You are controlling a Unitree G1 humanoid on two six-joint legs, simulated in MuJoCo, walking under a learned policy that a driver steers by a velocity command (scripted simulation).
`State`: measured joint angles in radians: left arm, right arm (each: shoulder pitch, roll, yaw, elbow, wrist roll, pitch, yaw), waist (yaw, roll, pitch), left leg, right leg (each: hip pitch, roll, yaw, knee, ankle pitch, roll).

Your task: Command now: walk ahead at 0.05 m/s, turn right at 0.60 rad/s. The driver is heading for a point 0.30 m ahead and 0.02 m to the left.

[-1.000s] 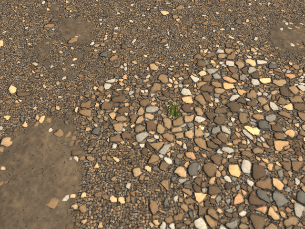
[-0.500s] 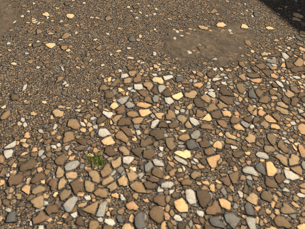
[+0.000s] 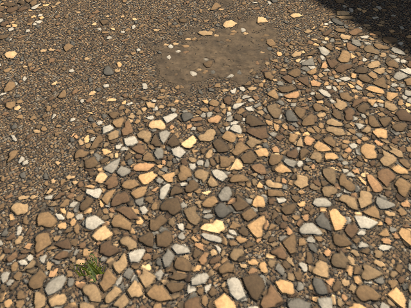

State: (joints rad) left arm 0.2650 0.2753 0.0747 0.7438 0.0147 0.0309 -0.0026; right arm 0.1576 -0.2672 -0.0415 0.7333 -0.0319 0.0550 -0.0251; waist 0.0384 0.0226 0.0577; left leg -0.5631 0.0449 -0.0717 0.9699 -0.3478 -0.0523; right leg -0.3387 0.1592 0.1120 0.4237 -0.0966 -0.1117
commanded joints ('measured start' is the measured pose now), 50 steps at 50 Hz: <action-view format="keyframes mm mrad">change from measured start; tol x16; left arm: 1 20 158 44 -60 4 -5 5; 50 -56 70 -62 288 -9 -37 43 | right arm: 1 3 -87 -23 -63 5 -8 -7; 50 105 -63 12 286 19 -43 1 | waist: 1 -3 -120 -111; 10 -71 -132 -115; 12 -17 187 -103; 27 -49 169 -91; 31 -100 -144 -104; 50 -56 -28 -6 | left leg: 1 2 -24 -9 -60 -2 5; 10 378 -98 6 -586 64 75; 12 490 280 -403 -781 87 208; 18 401 141 -132 -644 600 243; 27 484 127 -130 -561 686 227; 31 352 0 -13 -593 178 92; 50 446 27 -30 -639 246 73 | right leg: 1 124 -274 360 -153 -124 -111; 10 63 -205 429 -43 11 -20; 13 -167 31 53 463 -470 108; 17 -122 -4 51 673 -336 139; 25 50 -72 -73 213 -377 152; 29 321 -150 -13 -179 -1 98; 31 281 -341 138 -91 269 11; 50 153 -229 77 -153 -50 44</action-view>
